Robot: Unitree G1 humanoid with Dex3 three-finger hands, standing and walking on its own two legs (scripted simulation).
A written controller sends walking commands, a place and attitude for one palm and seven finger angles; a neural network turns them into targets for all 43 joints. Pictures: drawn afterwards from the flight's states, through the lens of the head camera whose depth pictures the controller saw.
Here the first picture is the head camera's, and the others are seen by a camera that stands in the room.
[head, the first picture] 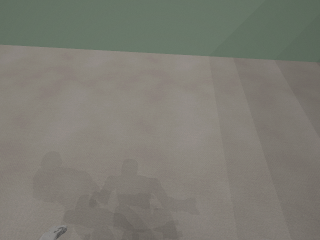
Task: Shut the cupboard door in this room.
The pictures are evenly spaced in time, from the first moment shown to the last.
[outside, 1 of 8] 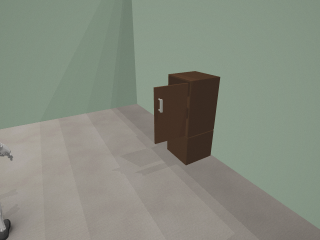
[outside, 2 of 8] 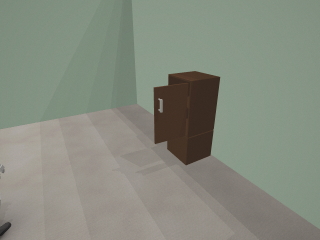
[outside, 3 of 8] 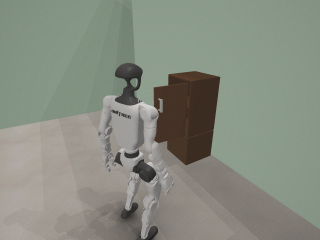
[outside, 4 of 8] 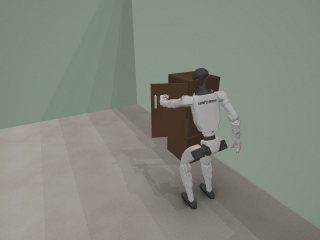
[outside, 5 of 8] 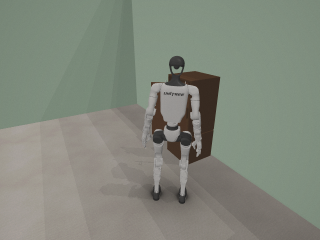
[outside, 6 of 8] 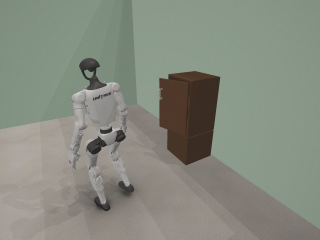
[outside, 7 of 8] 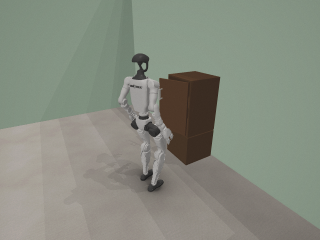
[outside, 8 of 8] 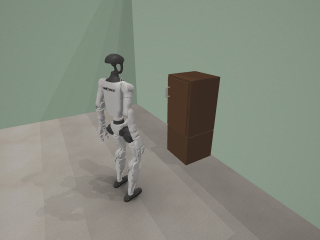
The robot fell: no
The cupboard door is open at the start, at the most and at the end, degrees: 87 87 0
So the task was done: yes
